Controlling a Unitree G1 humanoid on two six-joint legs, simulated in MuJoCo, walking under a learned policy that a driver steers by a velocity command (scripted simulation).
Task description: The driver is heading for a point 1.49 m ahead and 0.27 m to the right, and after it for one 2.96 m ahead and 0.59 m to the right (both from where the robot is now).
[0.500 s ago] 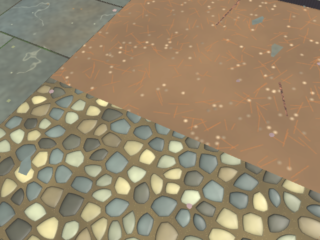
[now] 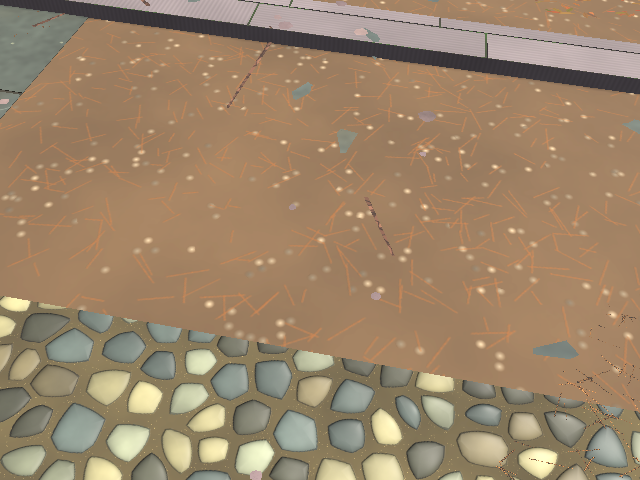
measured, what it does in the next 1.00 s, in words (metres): walks ahead, turning right: right foot, then left foot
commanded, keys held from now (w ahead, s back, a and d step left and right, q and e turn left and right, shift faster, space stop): w+e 0.48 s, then w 0.16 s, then w+q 0.36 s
